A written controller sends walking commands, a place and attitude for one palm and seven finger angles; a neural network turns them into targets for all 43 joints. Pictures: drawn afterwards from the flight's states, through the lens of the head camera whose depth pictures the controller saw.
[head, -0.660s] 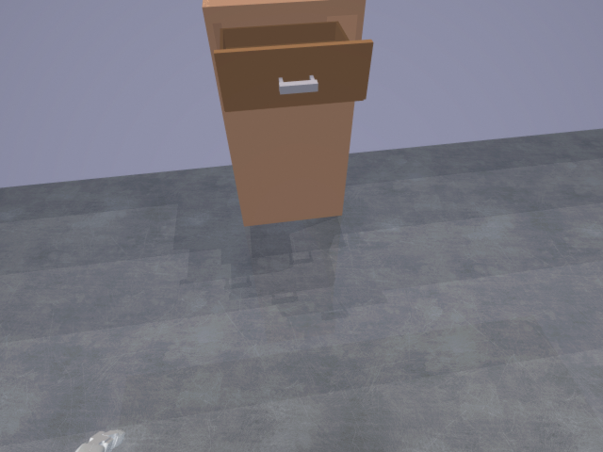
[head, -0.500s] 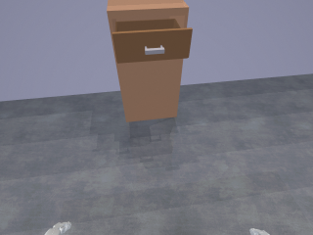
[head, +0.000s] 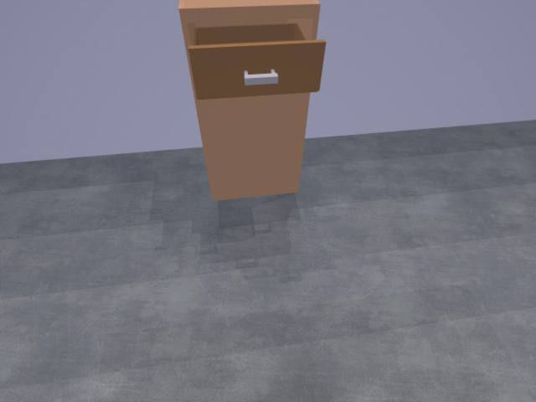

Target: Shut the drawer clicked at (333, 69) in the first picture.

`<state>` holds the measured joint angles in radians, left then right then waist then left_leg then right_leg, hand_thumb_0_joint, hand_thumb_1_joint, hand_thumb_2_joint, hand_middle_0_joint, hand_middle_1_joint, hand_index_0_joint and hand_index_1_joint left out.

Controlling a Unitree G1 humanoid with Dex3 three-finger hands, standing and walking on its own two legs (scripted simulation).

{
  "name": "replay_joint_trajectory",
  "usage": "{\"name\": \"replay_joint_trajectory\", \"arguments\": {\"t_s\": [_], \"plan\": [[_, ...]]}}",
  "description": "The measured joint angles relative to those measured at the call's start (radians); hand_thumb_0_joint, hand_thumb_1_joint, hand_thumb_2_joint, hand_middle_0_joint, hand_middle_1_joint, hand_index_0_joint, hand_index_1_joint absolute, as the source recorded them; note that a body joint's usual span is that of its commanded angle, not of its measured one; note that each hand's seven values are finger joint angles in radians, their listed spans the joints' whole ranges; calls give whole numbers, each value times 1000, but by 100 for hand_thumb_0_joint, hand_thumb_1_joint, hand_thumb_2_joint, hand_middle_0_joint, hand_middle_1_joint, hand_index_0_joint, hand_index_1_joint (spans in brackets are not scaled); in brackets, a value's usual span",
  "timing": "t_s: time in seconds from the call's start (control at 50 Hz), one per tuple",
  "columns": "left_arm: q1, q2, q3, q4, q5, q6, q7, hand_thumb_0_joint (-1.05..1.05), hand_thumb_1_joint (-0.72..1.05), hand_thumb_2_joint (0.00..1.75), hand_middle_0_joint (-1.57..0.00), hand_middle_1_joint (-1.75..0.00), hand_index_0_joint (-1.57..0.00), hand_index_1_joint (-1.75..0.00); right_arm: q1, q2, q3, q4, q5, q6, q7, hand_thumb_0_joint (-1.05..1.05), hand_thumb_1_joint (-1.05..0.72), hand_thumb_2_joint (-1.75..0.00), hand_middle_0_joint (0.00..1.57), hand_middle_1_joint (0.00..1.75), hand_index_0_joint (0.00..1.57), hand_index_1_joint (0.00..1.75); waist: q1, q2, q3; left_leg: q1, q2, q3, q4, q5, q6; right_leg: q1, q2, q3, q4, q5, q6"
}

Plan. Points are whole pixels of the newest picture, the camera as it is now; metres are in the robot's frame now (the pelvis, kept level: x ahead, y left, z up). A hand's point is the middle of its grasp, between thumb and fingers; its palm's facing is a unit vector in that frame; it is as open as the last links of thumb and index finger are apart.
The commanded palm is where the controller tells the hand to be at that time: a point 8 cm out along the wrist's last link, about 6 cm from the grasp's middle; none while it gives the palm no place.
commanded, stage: stand and wait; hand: left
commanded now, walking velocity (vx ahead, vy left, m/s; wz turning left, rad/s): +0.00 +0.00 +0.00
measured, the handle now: (260, 76) +0.99 +0.08 +0.00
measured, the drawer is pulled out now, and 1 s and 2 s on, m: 0.19 0.19 0.19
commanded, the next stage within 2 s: look at it before walking up in 0.16 s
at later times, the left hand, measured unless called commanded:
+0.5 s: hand out of the picture +0.07 +0.24 -0.16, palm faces -0.03 -0.95 -0.32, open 7.4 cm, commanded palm none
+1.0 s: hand out of the picture +0.07 +0.24 -0.16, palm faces -0.02 -0.95 -0.32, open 7.4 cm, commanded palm none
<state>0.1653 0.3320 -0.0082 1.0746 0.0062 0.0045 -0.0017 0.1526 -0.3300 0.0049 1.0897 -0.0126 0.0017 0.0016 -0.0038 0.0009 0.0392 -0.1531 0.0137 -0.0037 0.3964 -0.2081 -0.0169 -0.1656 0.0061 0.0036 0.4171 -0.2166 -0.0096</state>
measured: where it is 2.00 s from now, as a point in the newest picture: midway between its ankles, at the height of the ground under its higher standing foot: outside the picture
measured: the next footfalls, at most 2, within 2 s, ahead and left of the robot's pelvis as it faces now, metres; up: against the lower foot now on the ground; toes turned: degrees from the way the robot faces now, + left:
left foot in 1.92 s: +0.27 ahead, +0.05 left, +0.00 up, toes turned -26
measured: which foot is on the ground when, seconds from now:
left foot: down 0.00-1.00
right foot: down 0.00-1.00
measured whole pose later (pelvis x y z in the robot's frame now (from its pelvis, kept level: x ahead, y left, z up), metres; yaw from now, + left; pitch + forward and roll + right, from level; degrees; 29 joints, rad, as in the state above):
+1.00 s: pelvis +0.00 +0.00 +0.00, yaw -2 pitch -2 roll +0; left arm 0.16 0.32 0.00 1.08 0.01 0.01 0.01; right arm 0.12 -0.31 0.00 1.09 -0.01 -0.01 -0.01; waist 0.01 0.00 0.03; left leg -0.14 0.02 0.02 0.37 -0.21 -0.01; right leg -0.16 0.01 0.03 0.39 -0.20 0.00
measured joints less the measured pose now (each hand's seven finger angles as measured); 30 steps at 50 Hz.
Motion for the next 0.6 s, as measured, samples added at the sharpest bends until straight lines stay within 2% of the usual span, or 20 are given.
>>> {"name": "replay_joint_trajectory", "arguments": {"t_s": [0.6], "plan": [[-16,-9,1,12,3,-9,2,0,90,90,-20,-30,-20,-30,-15,13,0,16,2,-12,1,0,-90,-90,20,30,21,30,0,-7,-11,7,-3,6,-29,13,5,6,-4,6,-29,15,6]]}}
